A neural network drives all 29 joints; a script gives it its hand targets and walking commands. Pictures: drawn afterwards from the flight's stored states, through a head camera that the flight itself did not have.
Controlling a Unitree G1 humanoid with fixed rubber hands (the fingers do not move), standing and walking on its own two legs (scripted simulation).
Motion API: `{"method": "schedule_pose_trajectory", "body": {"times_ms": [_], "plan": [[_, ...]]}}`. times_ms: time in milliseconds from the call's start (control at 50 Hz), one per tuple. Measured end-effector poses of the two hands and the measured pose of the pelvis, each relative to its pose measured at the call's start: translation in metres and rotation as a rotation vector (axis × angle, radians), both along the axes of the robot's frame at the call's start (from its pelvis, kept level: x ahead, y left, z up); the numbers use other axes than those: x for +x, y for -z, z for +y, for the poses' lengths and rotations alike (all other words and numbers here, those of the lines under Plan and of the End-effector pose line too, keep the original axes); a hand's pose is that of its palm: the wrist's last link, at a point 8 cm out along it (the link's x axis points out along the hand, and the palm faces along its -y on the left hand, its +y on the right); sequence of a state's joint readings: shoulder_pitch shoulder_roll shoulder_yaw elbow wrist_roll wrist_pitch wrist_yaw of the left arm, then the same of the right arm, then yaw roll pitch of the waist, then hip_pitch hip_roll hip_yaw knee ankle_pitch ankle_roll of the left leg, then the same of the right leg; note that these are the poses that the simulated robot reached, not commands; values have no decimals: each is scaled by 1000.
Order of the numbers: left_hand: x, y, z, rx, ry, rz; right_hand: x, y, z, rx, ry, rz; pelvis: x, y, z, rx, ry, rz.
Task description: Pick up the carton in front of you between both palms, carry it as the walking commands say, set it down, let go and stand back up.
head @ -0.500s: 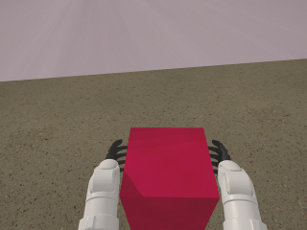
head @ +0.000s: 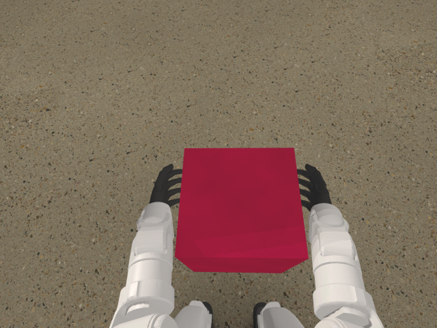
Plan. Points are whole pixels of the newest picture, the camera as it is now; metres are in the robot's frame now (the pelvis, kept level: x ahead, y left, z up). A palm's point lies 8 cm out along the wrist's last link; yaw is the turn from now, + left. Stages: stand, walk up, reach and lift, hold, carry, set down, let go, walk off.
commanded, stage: set down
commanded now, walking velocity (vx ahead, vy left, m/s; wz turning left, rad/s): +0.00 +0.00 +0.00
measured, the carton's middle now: (237, 217) +0.34 +0.00 -0.12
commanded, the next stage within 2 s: none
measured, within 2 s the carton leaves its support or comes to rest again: neither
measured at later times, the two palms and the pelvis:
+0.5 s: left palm (179, 206) +0.39 +0.14 -0.20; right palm (298, 207) +0.39 -0.16 -0.20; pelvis -0.04 +0.00 -0.13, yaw +0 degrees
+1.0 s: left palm (191, 212) +0.42 +0.14 -0.37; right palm (286, 212) +0.43 -0.16 -0.37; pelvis -0.07 +0.00 -0.26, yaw +1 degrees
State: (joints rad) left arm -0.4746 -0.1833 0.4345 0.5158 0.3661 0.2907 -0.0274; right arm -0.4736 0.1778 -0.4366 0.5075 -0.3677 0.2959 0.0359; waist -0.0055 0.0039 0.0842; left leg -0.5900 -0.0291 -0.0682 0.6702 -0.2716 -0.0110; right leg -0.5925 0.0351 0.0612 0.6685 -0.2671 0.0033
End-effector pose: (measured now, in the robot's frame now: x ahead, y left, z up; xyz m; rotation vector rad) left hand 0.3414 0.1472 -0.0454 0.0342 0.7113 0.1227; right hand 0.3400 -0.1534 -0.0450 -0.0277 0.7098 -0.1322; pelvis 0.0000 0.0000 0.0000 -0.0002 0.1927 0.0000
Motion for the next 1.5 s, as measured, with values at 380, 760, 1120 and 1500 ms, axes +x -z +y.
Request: {"method": "schedule_pose_trajectory", "body": {"times_ms": [380, 760, 1120, 1500], "plan": [[37, 123, -2, -52, -50, -68, 38, 123, -2, 48, 36, -68, -32, 101, 3, 1, 1, 437], [66, 247, -9, -37, -46, -38, 69, 246, -8, 28, 20, -38, -55, 204, 1, 6, -4, 601], [89, 360, -13, -25, -45, -15, 94, 360, -13, 17, 5, -15, -71, 286, -2, 15, -5, 638], [109, 471, -14, -23, -45, 20, 118, 469, -14, -4, -22, 21, -72, 356, -3, 13, -17, 550]]}}
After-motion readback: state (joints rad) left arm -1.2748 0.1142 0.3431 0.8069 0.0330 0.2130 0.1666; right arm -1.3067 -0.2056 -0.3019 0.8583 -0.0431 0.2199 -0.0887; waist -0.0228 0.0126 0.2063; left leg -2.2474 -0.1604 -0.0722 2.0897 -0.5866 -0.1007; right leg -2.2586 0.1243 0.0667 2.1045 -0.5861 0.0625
